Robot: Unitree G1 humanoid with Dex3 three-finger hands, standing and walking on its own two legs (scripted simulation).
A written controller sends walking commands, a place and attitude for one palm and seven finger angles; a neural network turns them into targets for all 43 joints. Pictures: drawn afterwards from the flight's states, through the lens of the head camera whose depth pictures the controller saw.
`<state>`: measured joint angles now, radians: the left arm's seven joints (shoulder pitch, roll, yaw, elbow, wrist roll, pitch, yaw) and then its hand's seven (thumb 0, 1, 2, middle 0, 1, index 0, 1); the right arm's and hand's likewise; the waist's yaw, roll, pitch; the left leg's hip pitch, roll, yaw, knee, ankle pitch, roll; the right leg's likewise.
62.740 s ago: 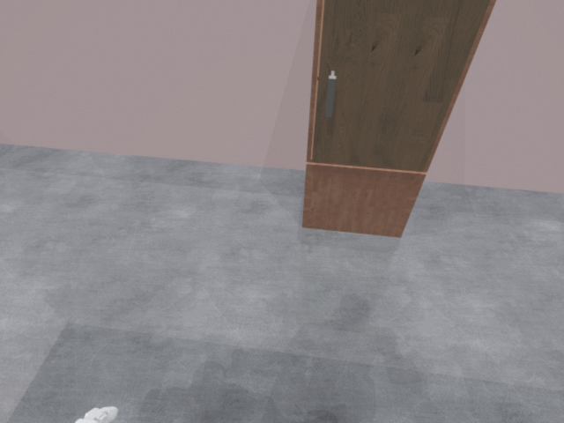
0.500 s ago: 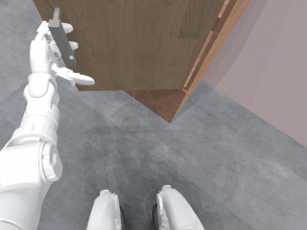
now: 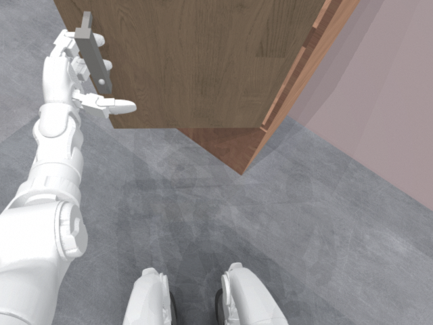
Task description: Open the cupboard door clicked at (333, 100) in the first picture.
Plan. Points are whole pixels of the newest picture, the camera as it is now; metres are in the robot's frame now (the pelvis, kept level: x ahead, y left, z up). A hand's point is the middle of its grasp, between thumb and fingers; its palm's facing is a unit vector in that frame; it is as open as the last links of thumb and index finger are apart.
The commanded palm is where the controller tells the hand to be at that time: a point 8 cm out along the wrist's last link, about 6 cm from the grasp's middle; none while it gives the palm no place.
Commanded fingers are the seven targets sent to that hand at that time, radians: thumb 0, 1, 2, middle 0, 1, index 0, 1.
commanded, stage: close the thumb around the handle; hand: left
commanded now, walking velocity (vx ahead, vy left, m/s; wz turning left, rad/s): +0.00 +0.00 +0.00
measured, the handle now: (97, 55) +0.58 +0.16 +0.07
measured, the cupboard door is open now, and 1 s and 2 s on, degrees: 41 49 82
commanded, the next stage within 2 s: pull the door open along its arc in 0.50 s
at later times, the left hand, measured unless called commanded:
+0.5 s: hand (111, 81) +0.53 +0.14 +0.06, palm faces -0.03 -1.00 -0.01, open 5.5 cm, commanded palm +0.52 +0.18 +0.06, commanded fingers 0.00 0.90 0.90 -0.40 -1.35 -0.40 -1.35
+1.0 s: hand (114, 108) +0.48 +0.13 +0.06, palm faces -0.01 -1.00 +0.00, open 5.7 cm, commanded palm +0.42 +0.17 +0.06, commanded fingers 0.00 0.90 0.90 -0.40 -1.35 -0.40 -1.35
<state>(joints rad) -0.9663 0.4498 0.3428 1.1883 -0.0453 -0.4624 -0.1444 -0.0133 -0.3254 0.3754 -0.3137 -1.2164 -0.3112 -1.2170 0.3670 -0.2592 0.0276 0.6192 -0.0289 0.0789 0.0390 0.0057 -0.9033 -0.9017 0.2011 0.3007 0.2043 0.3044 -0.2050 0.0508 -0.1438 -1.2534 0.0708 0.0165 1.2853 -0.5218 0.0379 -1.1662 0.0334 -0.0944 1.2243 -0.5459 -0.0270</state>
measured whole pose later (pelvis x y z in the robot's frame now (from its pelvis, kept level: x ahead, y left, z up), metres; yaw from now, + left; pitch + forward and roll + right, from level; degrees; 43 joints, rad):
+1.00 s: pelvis +0.01 +0.00 +0.02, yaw +0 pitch +25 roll -2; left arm -0.64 0.27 0.25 0.91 -0.12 -0.46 -0.10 0.01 0.74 0.76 -0.36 -1.35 -0.36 -1.35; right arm 0.38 -0.24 0.00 0.59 0.00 0.11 0.06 0.01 -0.90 -0.90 0.20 0.30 0.20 0.30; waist -0.14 0.05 -0.18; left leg -1.11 0.07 0.05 1.19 -0.52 0.03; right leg -1.05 0.03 -0.06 1.15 -0.54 -0.03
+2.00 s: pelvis +0.01 -0.08 +0.02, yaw +4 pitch +18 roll +3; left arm 0.10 -0.11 -0.19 0.26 0.06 -0.43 0.50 0.01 0.20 0.60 -0.35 -1.27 -0.36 -1.27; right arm 0.20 -0.21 -0.02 0.60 -0.07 -0.05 0.03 0.02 -0.90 -0.90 0.20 0.30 0.20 0.30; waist -0.01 0.03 -0.18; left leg -0.96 -0.01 -0.06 1.12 -0.47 -0.03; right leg -0.93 0.02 -0.10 1.19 -0.58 -0.12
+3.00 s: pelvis -0.01 +0.01 +0.01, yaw +0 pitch +17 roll -1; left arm 0.18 -0.03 -0.35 0.12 0.11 -0.40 0.24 -0.01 -0.50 0.30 -0.16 -0.31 -0.17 -0.32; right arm 0.23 -0.19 0.01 0.43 -0.02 0.03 0.05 0.02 -0.90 -0.90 0.20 0.30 0.20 0.30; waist -0.02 0.03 -0.18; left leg -1.02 -0.03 0.01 1.25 -0.52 0.04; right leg -0.97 0.00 -0.02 1.24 -0.57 0.00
